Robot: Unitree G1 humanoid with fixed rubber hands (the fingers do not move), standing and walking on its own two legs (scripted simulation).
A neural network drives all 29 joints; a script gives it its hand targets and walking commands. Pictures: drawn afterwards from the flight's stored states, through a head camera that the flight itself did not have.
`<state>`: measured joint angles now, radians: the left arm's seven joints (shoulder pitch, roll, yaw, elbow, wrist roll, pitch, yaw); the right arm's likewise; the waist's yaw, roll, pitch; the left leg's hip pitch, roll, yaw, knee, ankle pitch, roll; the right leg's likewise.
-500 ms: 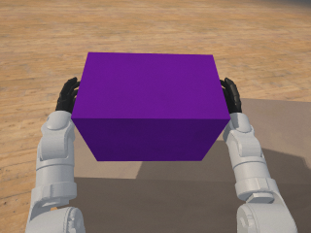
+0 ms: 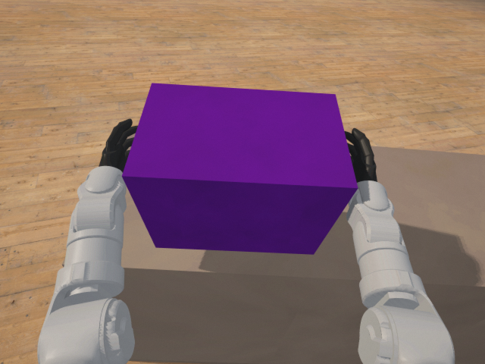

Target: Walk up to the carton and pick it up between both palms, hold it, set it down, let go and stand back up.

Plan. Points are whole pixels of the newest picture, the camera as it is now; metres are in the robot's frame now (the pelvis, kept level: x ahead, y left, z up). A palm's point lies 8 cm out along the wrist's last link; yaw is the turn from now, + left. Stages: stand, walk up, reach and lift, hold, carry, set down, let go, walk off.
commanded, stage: set down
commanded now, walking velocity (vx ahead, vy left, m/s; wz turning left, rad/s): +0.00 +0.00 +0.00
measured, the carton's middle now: (239, 176) +0.42 +0.00 +0.10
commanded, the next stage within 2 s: none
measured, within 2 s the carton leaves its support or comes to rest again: rests again in 1.54 s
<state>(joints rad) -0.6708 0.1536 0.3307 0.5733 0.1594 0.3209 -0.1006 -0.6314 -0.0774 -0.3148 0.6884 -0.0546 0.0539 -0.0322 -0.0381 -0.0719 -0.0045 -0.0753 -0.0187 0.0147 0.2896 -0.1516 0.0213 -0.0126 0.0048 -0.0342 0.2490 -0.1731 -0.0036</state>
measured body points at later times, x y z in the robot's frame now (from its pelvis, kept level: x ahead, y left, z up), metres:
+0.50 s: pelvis +0.01 +0.00 +0.00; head +0.01 +0.03 +0.45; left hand +0.43 +0.20 +0.12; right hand +0.40 -0.21 +0.13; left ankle +0.01 +0.10 -0.75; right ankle -0.02 -0.11 -0.75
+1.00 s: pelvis +0.02 +0.00 +0.00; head +0.03 +0.03 +0.45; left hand +0.46 +0.20 +0.10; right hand +0.41 -0.20 +0.10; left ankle +0.01 +0.10 -0.75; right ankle -0.02 -0.11 -0.75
